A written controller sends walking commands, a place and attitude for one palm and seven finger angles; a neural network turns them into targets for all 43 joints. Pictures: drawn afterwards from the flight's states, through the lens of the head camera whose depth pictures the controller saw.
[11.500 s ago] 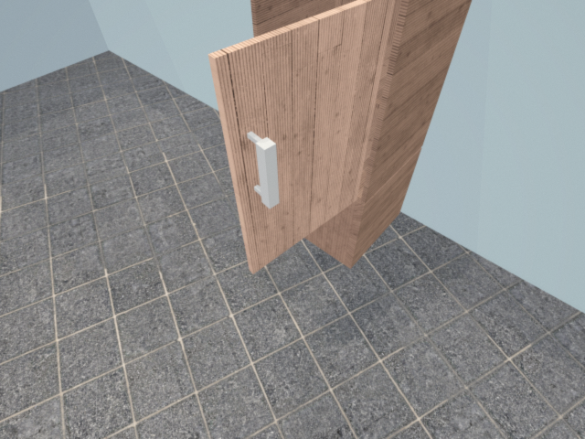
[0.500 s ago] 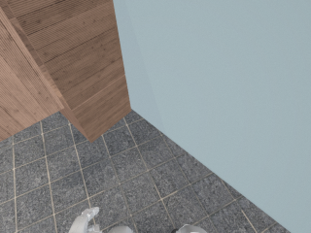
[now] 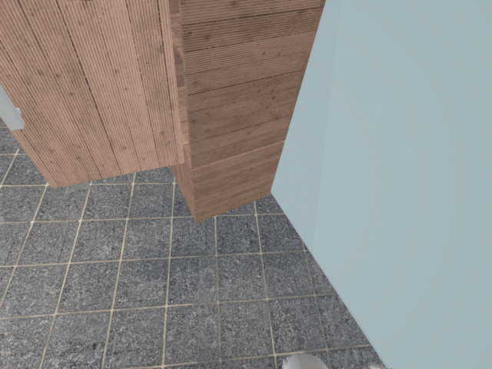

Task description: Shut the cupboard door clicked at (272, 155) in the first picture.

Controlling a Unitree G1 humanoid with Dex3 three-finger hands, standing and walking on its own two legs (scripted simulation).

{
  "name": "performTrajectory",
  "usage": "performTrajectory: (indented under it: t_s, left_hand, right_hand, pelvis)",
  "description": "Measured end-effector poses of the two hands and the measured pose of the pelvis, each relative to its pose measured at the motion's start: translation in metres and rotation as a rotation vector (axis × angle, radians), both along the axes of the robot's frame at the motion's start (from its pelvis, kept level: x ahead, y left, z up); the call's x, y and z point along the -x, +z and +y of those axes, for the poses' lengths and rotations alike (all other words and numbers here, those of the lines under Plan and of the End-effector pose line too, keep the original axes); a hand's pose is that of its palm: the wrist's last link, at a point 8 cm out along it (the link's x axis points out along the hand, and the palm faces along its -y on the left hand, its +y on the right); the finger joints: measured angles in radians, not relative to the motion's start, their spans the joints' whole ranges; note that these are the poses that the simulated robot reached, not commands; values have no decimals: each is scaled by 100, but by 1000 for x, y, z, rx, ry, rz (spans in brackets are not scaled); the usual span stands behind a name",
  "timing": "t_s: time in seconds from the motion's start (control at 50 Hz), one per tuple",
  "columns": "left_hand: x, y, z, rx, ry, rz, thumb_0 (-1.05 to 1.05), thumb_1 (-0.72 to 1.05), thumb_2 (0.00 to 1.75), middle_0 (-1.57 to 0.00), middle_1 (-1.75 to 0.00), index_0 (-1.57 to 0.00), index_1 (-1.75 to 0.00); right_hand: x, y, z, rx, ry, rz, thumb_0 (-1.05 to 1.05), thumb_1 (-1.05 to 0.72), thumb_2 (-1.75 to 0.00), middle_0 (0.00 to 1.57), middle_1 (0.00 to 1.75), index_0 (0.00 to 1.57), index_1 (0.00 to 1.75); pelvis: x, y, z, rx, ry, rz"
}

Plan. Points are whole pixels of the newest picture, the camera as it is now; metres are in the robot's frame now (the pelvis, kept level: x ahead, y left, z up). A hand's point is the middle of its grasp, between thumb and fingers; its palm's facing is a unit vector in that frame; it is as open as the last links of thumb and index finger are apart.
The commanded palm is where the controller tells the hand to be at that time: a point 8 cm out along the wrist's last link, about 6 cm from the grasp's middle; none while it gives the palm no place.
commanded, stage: turn to face it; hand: left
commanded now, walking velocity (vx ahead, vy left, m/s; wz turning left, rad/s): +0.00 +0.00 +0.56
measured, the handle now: (0, 92) +0.59 +0.58 +0.02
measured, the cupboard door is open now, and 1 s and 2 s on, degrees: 82 82 82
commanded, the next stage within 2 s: take the last steps up to it in 0.50 s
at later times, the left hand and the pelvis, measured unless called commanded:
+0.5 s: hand out of the picture +0.07 +0.12 -0.15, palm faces +0.22 -0.94 -0.25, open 7.4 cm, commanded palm none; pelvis +0.02 -0.08 +0.00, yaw +14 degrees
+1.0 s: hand out of the picture -0.03 +0.17 -0.18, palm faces +0.41 -0.89 -0.19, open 7.4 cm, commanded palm none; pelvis +0.04 -0.02 +0.00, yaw +21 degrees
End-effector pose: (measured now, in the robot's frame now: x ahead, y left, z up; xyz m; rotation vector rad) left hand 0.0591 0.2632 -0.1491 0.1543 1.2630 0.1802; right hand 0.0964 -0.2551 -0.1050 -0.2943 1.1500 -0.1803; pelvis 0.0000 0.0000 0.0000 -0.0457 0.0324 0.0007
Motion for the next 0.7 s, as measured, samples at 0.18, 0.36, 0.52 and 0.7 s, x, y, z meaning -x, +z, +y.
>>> performTrajectory:
  t_s: [0.18, 0.36, 0.52, 0.7]
  left_hand:
    - [-2, 13, -7, -40, 59, -3, 1, 91, 90, -20, -30, -20, -30]
    - [-22, 19, -59, -69, 84, -100, 1, 91, 90, -20, -30, -20, -30]
    - [10, 30, -101, -43, 169, -73, 1, 91, 90, -20, -30, -20, -30]
    - [79, 20, -100, -24, 309, 20, 0, 92, 90, -21, -30, -20, -30]
  right_hand:
    - [6, -15, 2, -63, 32, 106, 0, -90, -89, 20, 30, 21, 30]
    - [5, -46, -43, -101, 49, 178, 0, -90, -89, 20, 30, 21, 30]
    - [-35, -39, -68, -92, 128, 168, 0, -91, -89, 20, 30, 20, 30]
    - [-96, -25, -36, -74, 283, 95, 0, -91, -90, 19, 30, 20, 30]
  pelvis:
    - [-13, 4, -16, -10, 84, 2]
    - [-18, -9, -60, -55, 165, 1]
    - [-23, 2, -80, -84, 254, -18]
    - [-26, 3, -76, -87, 319, -17]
